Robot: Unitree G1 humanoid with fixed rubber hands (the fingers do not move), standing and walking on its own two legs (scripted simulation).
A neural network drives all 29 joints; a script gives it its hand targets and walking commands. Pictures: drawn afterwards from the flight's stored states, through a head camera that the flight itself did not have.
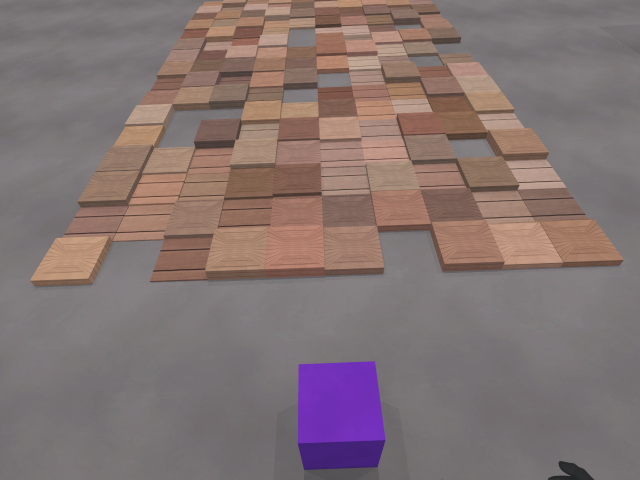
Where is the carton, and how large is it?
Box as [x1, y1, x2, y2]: [298, 361, 384, 469]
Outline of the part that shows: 374,361 299,364 298,445 304,469 377,466 384,443 384,432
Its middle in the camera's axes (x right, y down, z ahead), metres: +0.06 +0.50 +1.08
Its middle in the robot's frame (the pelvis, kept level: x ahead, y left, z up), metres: +0.43 -0.01 -0.66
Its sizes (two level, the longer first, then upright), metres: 0.210 0.200 0.250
